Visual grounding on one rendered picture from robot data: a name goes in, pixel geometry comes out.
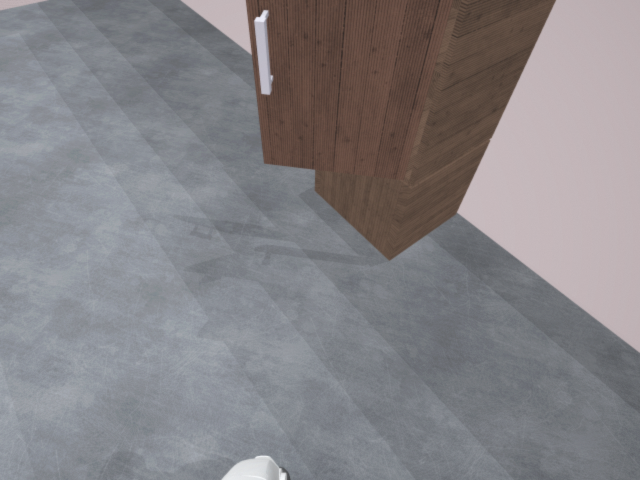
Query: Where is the robot left thigh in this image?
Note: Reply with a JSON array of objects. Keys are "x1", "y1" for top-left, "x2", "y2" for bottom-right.
[{"x1": 222, "y1": 458, "x2": 287, "y2": 480}]

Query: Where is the handle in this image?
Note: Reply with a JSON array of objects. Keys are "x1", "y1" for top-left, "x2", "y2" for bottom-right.
[{"x1": 254, "y1": 10, "x2": 273, "y2": 95}]

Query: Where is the left robot shin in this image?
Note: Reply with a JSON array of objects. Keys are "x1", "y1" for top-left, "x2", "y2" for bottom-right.
[{"x1": 255, "y1": 456, "x2": 279, "y2": 468}]

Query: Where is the cupboard door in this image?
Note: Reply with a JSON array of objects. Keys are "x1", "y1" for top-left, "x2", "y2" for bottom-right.
[{"x1": 246, "y1": 0, "x2": 453, "y2": 180}]

